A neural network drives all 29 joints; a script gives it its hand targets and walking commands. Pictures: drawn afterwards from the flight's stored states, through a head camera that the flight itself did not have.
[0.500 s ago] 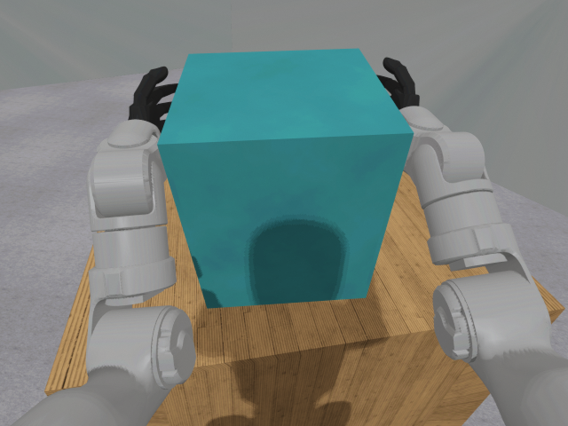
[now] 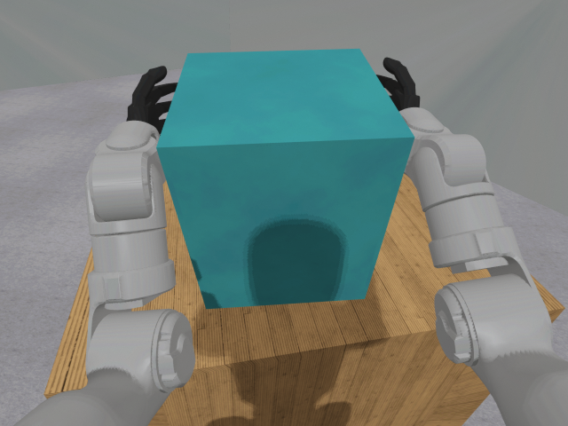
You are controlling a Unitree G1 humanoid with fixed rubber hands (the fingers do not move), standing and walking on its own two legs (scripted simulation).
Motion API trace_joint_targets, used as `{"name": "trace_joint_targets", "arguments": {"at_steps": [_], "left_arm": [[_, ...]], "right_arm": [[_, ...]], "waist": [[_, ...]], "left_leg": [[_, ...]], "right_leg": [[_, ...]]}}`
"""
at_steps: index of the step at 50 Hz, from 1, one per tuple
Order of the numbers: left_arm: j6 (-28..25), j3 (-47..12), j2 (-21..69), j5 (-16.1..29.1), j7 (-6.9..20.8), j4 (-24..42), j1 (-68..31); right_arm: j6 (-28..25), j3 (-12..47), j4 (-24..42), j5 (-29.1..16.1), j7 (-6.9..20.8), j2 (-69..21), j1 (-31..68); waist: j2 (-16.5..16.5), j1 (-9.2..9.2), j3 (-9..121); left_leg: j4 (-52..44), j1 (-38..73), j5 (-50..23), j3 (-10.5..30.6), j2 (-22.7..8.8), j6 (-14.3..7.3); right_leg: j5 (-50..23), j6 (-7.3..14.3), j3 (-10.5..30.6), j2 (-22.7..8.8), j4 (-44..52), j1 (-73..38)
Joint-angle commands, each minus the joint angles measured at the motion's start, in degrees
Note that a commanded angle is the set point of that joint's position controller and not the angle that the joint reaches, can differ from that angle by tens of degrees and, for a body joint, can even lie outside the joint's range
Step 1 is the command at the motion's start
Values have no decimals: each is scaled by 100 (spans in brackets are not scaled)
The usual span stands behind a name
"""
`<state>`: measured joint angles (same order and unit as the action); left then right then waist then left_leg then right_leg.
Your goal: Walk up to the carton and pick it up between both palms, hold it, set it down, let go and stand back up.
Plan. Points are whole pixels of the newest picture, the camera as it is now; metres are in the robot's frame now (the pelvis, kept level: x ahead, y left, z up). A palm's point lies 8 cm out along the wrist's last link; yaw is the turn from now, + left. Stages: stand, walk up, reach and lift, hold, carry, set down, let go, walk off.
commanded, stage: hold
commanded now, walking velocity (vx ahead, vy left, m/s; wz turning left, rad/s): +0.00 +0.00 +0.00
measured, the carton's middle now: (280, 182) +0.34 +0.00 +0.24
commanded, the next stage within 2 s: set down in 0.22 s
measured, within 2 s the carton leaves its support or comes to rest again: neither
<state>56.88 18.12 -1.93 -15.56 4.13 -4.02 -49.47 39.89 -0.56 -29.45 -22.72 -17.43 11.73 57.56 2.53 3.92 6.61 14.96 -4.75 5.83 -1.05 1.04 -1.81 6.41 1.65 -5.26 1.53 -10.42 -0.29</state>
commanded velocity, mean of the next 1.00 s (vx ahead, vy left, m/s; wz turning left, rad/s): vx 0.00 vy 0.00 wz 0.00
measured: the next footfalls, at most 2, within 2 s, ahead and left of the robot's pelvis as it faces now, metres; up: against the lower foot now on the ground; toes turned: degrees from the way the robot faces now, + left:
none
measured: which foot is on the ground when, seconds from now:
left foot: down 0.00-1.00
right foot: down 0.00-1.00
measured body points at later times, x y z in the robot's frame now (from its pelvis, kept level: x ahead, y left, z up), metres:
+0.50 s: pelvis -0.01 +0.00 +0.00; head -0.06 +0.03 +0.45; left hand +0.38 +0.16 +0.31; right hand +0.39 -0.15 +0.32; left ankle +0.03 +0.09 -0.75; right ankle +0.00 -0.10 -0.75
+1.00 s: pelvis +0.01 -0.01 +0.00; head -0.02 +0.03 +0.45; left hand +0.39 +0.15 +0.26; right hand +0.40 -0.15 +0.24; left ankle +0.03 +0.09 -0.75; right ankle +0.00 -0.10 -0.75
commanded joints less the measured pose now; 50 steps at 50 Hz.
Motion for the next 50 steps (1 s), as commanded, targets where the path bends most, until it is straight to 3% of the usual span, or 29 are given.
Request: {"name": "trace_joint_targets", "arguments": {"at_steps": [1,4,8,11,12,16,23,25,26,31,37,41,50], "left_arm": [[-267,-1791,1976,925,852,418,-3404],[-326,-1817,2081,949,807,476,-3508],[-358,-1930,2120,1010,802,744,-3632],[-329,-1908,2092,969,830,652,-3491],[-401,-1842,2003,958,816,913,-3693],[-624,-1591,1862,723,897,493,-3701],[-1425,-1032,1471,204,1076,-126,-3223],[-1639,-1060,1425,153,1083,-108,-3089],[-1605,-1117,1346,266,1027,218,-3093],[-1699,-1633,1530,410,920,771,-2481],[-1657,-2112,1668,603,819,1361,-2155],[-1673,-2225,1713,622,717,1420,-2085],[-1678,-1809,1585,468,552,591,-1974]], "right_arm": [[-93,852,914,-555,353,-2101,3410],[-153,755,833,-487,419,-2154,3424],[-170,900,1076,-567,380,-2239,3472],[-137,914,1052,-581,342,-2231,3401],[-242,725,1325,-447,361,-2253,3625],[-493,268,862,17,477,-2091,3427],[-1341,-26,771,842,692,-2000,2945],[-1609,-2,870,997,749,-2006,2791],[-1679,50,1215,1062,728,-1686,2723],[-2003,543,1792,900,625,-1796,2290],[-2236,891,2288,831,584,-1915,2050],[-2344,956,2350,866,624,-1941,2048],[-2378,588,1569,1072,876,-1898,1928]], "waist": [[-337,-34,1419],[-376,1,1334],[-366,36,1793],[-308,7,1697],[-398,117,1448],[-478,128,1052],[-112,-35,714],[-88,-46,821],[-328,-80,1394],[-283,45,1549],[-258,175,1503],[-324,143,1471],[-185,-41,808]], "left_leg": [[-184,369,-385,303,-62,249],[-295,184,-79,320,-79,263],[-61,603,-836,259,-18,260],[-50,604,-836,259,-19,246],[13,535,-901,276,-19,263],[-147,294,74,224,-31,264],[-228,425,288,-2,43,143],[-210,622,112,-33,46,157],[-275,1061,-334,-77,-20,193],[161,1696,-1879,13,97,330],[203,1790,-2120,67,79,385],[173,1754,-1937,68,62,412],[-205,1061,-475,-39,8,275]], "right_leg": [[-734,-252,248,-6,-60,-431],[-532,-236,251,5,-88,-382],[-1035,-250,292,7,-79,-435],[-1019,-250,266,-7,-64,-396],[-798,-229,253,24,-119,-176],[-5,-217,162,1,-39,-28],[280,-275,-5,-39,83,-297],[161,-271,-45,-37,105,-374],[-250,-130,-37,47,84,-523],[-1568,-227,-63,31,83,-765],[-1846,-306,-92,22,59,-835],[-1718,-307,-122,33,46,-837],[-765,-330,-131,5,72,-784]]}}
